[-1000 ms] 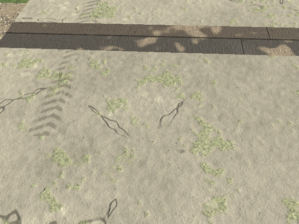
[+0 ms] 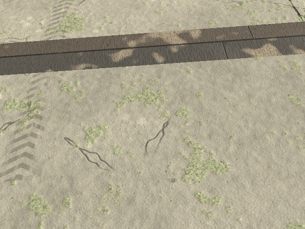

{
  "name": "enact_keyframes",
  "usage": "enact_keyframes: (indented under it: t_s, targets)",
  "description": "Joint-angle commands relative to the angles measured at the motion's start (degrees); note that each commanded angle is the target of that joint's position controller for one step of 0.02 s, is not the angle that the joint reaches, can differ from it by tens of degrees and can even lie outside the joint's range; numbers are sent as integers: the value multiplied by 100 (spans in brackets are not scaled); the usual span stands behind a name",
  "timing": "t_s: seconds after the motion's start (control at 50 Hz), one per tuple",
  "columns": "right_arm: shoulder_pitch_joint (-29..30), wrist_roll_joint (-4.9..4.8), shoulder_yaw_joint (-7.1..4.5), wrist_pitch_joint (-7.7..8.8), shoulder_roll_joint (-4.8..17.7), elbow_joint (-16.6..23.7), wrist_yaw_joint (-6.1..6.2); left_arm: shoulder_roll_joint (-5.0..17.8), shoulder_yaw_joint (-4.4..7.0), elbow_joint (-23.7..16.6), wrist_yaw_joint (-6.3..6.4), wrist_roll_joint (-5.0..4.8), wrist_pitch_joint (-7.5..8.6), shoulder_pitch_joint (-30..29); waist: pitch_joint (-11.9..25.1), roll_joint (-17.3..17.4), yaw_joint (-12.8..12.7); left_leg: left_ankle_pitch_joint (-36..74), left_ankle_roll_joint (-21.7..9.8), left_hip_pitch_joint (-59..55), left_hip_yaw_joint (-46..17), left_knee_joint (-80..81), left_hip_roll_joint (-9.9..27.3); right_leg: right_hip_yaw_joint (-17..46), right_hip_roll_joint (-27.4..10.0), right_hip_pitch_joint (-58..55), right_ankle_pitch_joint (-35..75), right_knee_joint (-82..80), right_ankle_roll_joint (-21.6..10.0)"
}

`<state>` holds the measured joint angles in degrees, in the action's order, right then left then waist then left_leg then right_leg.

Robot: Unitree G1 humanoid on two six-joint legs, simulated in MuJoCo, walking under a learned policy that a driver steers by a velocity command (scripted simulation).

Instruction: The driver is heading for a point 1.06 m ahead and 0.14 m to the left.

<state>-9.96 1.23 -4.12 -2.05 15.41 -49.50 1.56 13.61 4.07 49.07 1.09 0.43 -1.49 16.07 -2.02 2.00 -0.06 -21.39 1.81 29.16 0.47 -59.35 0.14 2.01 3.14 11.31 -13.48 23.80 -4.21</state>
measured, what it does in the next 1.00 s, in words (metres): steps on the spot: left foot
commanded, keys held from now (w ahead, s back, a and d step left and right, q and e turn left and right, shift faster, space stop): no key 1.00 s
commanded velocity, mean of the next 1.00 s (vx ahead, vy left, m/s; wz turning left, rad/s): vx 0.00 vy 0.00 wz -0.10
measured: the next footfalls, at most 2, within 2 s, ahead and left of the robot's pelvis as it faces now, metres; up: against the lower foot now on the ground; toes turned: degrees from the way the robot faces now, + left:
left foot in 0.28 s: +0.04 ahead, +0.13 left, +0.00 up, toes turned -3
right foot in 1.76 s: +0.11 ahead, -0.09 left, +0.00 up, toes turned -6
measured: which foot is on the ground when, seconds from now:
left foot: up 0.00-0.26, down 0.28-1.00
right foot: down 0.00-1.00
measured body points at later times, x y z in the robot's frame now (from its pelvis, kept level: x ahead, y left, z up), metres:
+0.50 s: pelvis +0.00 +0.04 +0.00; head +0.01 +0.05 +0.45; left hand +0.08 +0.28 -0.15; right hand +0.08 -0.22 -0.13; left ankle +0.00 +0.13 -0.74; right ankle -0.01 -0.08 -0.74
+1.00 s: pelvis +0.00 +0.04 +0.00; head +0.01 +0.05 +0.45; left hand +0.02 +0.28 -0.16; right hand +0.01 -0.20 -0.15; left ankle +0.00 +0.13 -0.74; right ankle -0.01 -0.08 -0.74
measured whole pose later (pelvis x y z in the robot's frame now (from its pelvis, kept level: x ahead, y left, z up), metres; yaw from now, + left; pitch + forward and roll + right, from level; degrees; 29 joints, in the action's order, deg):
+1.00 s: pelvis +0.00 +0.04 +0.00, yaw -3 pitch -2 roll +0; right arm -14.6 0.4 0.5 0.4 11.3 -61.9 1.7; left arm 11.3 -0.6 65.5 2.0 0.5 -0.3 14.1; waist -1.8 -0.5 0.0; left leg -11.3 -2.9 7.7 0.5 -20.5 -2.7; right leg 4.4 1.5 6.9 -11.6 20.0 0.2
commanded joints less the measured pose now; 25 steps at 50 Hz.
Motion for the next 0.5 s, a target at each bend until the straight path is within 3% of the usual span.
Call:
enact_keyframes:
  t_s: [0.02,0.16,0.2,0.24,0.26,0.28,0.3,0.32,0.34,0.36,0.4,0.46,0.5]
  targets:
    - [-91,-29,-44,13,299,288,-2,721,136,-329,27,1,116,114,489,-705,-16,77,89,478,-84,104,84,1115,-1398,-1077,3645,-394,-958]
    - [-35,-90,43,-33,279,350,40,848,67,-318,21,104,84,-21,351,-939,-173,-213,-68,-665,-32,1642,35,1279,-1448,-635,3213,-343,-934]
    - [-147,-120,55,-15,280,313,70,863,37,-314,8,110,75,-205,323,-946,-130,-183,-149,-1143,12,2190,-29,1353,-1423,-411,3104,-278,-860]
    - [-441,-108,89,39,182,197,95,845,-4,-294,20,44,58,-467,287,-780,115,681,-238,-1886,94,3516,-74,1345,-1270,-137,2684,-92,-599]
    - [-538,-49,104,112,217,160,112,744,-49,-287,26,18,72,-481,310,-574,162,1544,-284,-2495,-214,4232,183,1346,-1145,213,2072,-31,-313]
    - [-625,68,78,206,546,163,140,451,-139,-311,11,11,106,-284,493,147,-6,2194,-441,-2966,-1189,4528,1113,1041,-755,511,1138,387,-32]
    - [-202,-12,74,223,806,233,96,334,-156,-205,14,-59,68,-8,343,666,-315,3361,-977,-2412,-1607,4341,1668,550,-107,375,-325,229,113]
    - [18,-37,133,239,563,240,32,463,-163,-53,41,16,11,-4,361,708,-270,3052,-1178,-1950,-1557,4293,1687,417,-227,-195,-549,146,162]
    - [165,-24,196,263,385,247,-9,499,-159,22,32,24,-2,-121,229,621,-271,2493,-973,-1786,-1297,4339,1342,513,-263,-401,-103,-117,157]
    - [145,-13,203,260,398,213,-16,550,-152,52,12,35,14,-302,168,620,-182,1943,-738,-1747,-1098,4356,1024,587,-313,-523,344,-306,173]
    - [-72,-68,200,275,453,84,23,676,-127,167,-32,41,53,-315,89,545,-92,1569,-539,-1871,-873,4437,728,658,-474,-460,794,-370,214]
    - [-233,-96,198,269,418,-92,32,544,-179,449,6,22,106,-224,51,45,-33,1565,-552,-2216,-785,4330,675,685,-525,-230,792,-568,270]
    - [-252,-81,209,271,386,-183,22,501,-200,595,27,19,118,-239,29,-72,-1,1524,-566,-2259,-755,4310,651,705,-550,-198,790,-647,280]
